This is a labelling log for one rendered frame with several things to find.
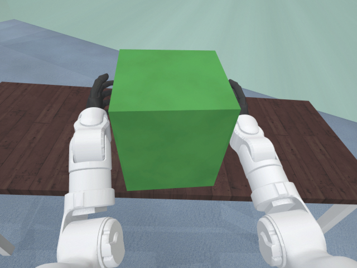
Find left robot hand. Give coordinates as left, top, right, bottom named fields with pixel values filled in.
left=86, top=73, right=114, bottom=115

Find right robot upper arm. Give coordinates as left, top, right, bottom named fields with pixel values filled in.
left=257, top=209, right=357, bottom=268

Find right robot hand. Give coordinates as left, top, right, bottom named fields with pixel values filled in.
left=229, top=79, right=249, bottom=115

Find left robot upper arm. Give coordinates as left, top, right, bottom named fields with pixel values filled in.
left=36, top=217, right=125, bottom=268

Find right robot forearm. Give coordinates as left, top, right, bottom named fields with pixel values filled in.
left=230, top=114, right=327, bottom=250

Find table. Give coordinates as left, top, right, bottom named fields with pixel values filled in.
left=0, top=82, right=357, bottom=256

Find left robot forearm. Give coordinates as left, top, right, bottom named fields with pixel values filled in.
left=57, top=107, right=115, bottom=262

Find carton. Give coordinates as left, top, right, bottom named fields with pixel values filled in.
left=108, top=49, right=241, bottom=191

